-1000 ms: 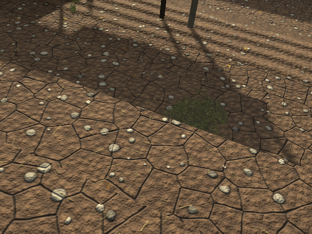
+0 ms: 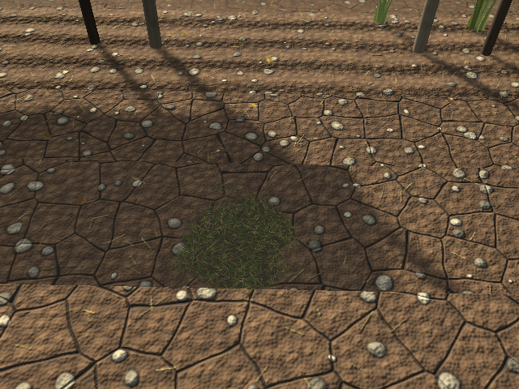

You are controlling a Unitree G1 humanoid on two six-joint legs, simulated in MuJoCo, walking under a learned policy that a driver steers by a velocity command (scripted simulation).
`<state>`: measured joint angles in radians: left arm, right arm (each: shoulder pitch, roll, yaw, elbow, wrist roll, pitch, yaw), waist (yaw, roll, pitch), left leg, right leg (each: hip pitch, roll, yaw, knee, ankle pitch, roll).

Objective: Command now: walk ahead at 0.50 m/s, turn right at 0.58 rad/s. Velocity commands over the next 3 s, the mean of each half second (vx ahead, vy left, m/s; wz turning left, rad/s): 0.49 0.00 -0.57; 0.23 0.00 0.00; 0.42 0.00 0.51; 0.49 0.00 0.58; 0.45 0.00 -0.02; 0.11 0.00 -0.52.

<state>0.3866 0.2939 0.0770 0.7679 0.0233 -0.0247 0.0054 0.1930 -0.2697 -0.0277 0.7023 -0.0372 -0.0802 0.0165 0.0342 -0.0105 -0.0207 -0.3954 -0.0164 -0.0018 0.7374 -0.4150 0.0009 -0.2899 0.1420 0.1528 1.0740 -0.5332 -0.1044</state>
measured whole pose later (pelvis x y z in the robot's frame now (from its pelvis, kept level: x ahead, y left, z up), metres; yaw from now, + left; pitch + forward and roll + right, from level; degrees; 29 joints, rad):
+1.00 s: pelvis +0.45 -0.10 -0.15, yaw -14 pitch -1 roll -2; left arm 0.22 0.23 0.04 0.91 0.04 0.00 0.00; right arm 0.27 -0.22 -0.05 0.90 -0.02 0.00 0.01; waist -0.01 -0.01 0.04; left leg -0.39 -0.06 -0.02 0.62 -0.22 0.10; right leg -0.39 0.06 -0.03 1.04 -0.50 -0.07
